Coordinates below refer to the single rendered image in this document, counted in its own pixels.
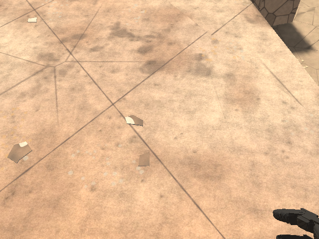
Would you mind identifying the right robot hand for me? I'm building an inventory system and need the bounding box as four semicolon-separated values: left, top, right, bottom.
272;208;319;239

